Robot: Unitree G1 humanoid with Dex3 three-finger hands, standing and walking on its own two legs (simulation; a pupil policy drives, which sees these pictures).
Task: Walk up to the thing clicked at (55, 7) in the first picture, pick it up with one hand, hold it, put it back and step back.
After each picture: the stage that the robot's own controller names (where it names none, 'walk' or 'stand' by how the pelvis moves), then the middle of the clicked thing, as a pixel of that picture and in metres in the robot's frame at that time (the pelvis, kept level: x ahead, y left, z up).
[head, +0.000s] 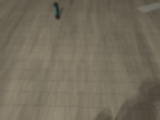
stand; (56, 11) +2.10 +0.44 -0.66
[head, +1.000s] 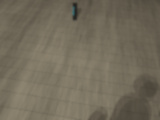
walk; (74, 12) +1.98 +0.20 -0.63
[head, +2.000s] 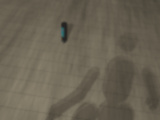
walk; (64, 32) +1.41 +0.22 -0.64
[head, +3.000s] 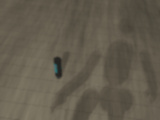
walk; (58, 68) +0.95 +0.24 -0.65
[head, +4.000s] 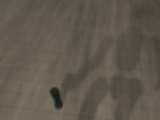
walk; (56, 99) +0.62 +0.26 -0.62
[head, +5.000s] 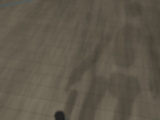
stand; out of the picture +0.46 +0.18 -0.64
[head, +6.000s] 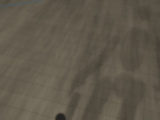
stand; out of the picture +0.45 +0.17 -0.65
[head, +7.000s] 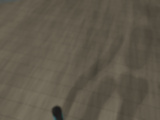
stand; (58, 117) +0.48 +0.20 -0.64
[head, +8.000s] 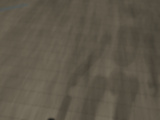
stand; out of the picture +0.42 +0.23 -0.65
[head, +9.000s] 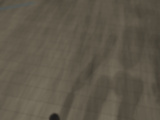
stand; out of the picture +0.46 +0.22 -0.66
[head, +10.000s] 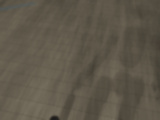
stand; out of the picture +0.44 +0.22 -0.66
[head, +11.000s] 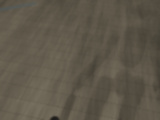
go down; out of the picture +0.44 +0.22 -0.66
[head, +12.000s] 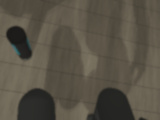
go down; (21, 45) +0.51 +0.25 -0.30
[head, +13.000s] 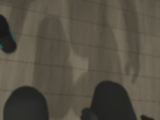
approach; (3, 37) +0.51 +0.28 -0.26
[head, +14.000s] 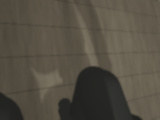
close in; out of the picture +0.49 +0.33 -0.17
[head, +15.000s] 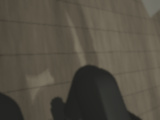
lift; out of the picture +0.48 +0.34 -0.17
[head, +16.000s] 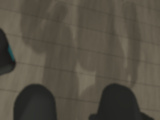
lift; out of the picture +0.38 +0.28 -0.05
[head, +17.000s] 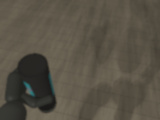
hold; (41, 88) +0.32 +0.15 +0.07
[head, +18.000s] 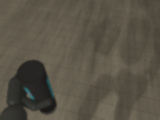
hold; (41, 92) +0.32 +0.16 +0.03
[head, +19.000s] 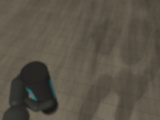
crouch; (43, 92) +0.31 +0.15 +0.03
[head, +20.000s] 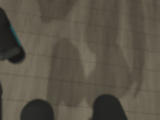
crouch; (6, 41) +0.47 +0.22 -0.04
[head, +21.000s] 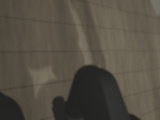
lower; out of the picture +0.45 +0.32 -0.18
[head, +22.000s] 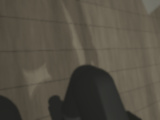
lower; out of the picture +0.46 +0.33 -0.18
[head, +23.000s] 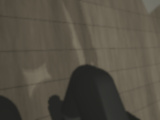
lower; out of the picture +0.46 +0.33 -0.18
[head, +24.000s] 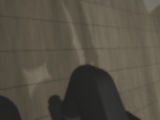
lower; out of the picture +0.46 +0.34 -0.18
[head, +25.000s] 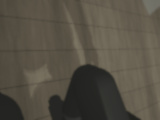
loosen; out of the picture +0.46 +0.32 -0.18
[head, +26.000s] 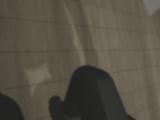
withdraw; out of the picture +0.47 +0.31 -0.18
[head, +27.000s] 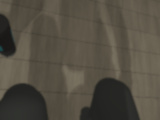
stand; (3, 39) +0.49 +0.27 -0.21
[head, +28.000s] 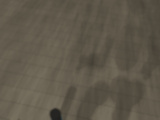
stand; out of the picture +0.44 +0.17 -0.58
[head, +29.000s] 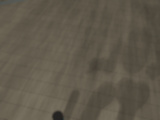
stand; out of the picture +0.45 +0.18 -0.60
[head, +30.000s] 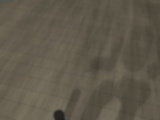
stand; out of the picture +0.45 +0.18 -0.60
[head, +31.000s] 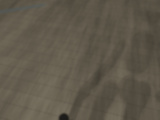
walk; out of the picture +0.47 +0.17 -0.66
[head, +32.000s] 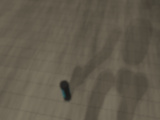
walk; (66, 91) +0.63 +0.21 -0.64
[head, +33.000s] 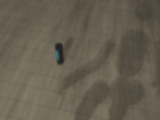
walk; (59, 54) +0.96 +0.23 -0.64
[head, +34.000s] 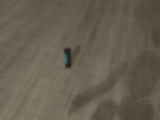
stand; (67, 58) +1.09 +0.19 -0.65
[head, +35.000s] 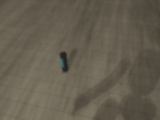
stand; (64, 62) +1.08 +0.23 -0.66
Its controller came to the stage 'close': yes
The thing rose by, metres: 0.67
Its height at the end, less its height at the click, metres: +0.00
